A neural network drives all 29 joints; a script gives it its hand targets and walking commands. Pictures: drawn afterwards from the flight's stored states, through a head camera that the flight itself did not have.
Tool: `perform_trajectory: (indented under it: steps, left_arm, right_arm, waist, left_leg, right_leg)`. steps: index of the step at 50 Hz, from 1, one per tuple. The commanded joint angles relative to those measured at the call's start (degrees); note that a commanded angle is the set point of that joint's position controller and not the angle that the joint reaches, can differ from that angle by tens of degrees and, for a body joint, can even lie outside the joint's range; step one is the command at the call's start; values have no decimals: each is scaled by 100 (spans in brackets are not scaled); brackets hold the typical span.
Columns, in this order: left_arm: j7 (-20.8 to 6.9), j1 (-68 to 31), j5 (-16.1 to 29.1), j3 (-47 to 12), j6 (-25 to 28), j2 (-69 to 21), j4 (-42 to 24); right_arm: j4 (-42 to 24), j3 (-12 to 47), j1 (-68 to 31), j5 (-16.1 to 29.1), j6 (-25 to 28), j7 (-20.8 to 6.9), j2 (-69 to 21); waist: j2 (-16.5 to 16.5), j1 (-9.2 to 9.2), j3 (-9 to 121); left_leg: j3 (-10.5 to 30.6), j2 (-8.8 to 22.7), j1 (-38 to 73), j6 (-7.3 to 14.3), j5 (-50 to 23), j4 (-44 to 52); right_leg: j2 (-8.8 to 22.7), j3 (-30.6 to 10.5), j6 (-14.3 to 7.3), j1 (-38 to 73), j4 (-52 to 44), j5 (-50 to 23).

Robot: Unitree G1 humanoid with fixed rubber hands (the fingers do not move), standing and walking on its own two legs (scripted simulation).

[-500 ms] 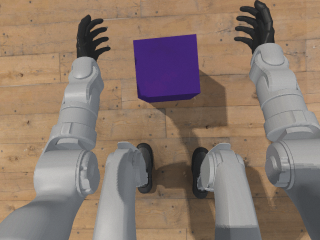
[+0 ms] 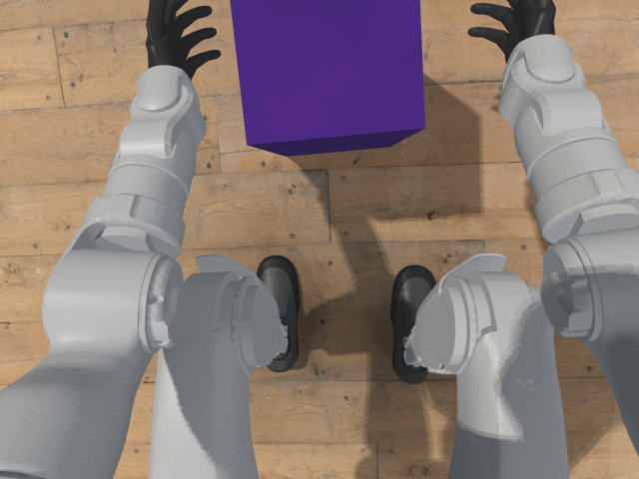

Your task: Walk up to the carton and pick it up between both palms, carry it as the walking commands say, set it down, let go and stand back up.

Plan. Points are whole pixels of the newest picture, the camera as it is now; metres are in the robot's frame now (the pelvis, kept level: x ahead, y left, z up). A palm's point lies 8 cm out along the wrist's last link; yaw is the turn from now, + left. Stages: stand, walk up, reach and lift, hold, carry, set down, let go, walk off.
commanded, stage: reach and lift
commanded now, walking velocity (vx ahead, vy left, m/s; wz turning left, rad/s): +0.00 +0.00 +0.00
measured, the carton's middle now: (331, 82) +0.52 +0.02 -0.27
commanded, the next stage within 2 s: none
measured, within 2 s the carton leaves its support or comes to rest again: leaves its support in 1.58 s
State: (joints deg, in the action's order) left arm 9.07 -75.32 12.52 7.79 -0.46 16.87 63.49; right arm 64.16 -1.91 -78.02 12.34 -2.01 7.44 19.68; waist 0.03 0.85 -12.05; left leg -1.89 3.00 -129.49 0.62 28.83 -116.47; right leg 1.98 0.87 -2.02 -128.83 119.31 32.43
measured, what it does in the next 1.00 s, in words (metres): stands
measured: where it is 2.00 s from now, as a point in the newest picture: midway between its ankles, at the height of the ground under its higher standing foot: (343, 337)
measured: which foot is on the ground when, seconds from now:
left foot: down 0.00-1.00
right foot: down 0.00-1.00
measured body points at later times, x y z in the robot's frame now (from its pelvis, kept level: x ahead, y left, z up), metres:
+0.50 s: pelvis -0.01 +0.00 -0.03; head +0.36 -0.01 +0.23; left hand +0.54 +0.18 -0.21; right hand +0.54 -0.18 -0.21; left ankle +0.13 +0.12 -0.37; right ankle +0.10 -0.11 -0.37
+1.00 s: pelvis -0.01 +0.00 -0.02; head +0.37 -0.01 +0.22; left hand +0.54 +0.15 -0.21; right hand +0.54 -0.13 -0.22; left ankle +0.12 +0.12 -0.37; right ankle +0.10 -0.11 -0.37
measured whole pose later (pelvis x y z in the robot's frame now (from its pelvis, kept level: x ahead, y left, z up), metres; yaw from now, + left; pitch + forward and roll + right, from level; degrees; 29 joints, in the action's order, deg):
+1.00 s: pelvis -0.01 +0.00 -0.02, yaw +0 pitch +40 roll +1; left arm 11.5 -83.7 15.6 2.9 2.7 14.5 70.1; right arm 68.2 2.4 -83.8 12.7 1.1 9.0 15.6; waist 1.2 1.6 -17.6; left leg -1.3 2.1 -132.4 0.6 28.4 -121.0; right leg 1.9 0.8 -1.6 -131.3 123.6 32.1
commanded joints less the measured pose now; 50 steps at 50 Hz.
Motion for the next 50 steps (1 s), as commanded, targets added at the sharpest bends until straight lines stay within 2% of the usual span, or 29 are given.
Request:
perform_trajectory:
  steps: [1,5,11,16,23,44,50]
  left_arm:
    - [4,-1385,136,-62,179,694,-348]
    - [17,-1594,316,-179,261,761,-226]
    - [22,-1602,675,-444,244,642,55]
    - [32,-1591,628,-423,258,682,92]
    - [12,-1643,459,-321,256,634,161]
    - [160,-1822,221,-414,363,-47,186]
    - [119,-1951,321,-664,403,-550,121]
  right_arm:
    - [-418,65,-1531,111,173,7,595]
    - [-332,185,-1727,257,241,17,696]
    - [-528,314,-1846,398,283,65,846]
    - [-319,404,-1719,466,233,12,715]
    - [-149,299,-1747,360,242,-31,672]
    - [-141,355,-1955,99,382,135,53]
    - [-114,393,-1894,-24,444,186,-298]
  waist:
    - [-219,84,6434]
    - [-225,96,6453]
    - [-332,-24,6852]
    - [-322,67,6507]
    - [-254,60,5952]
    - [-247,57,6121]
    - [-197,-136,6034]
  left_leg:
    - [37,-462,3370,-217,-1654,458]
    - [50,-423,3407,-216,-1724,221]
    - [61,-410,3535,-188,-1873,3]
    - [66,-408,3450,-177,-1739,17]
    - [109,-420,3168,-203,-1480,116]
    - [137,-609,3238,-209,-1624,202]
    - [136,-686,3142,-228,-1605,220]
  right_leg:
    - [-374,-231,296,3252,-827,-1677]
    - [-343,-261,295,3222,-614,-1695]
    - [-317,-206,299,3476,-433,-1855]
    - [-333,-197,298,3229,-401,-1706]
    - [-348,-198,296,2846,-486,-1441]
    - [-517,-181,277,3016,-587,-1615]
    - [-565,-160,247,3074,-635,-1691]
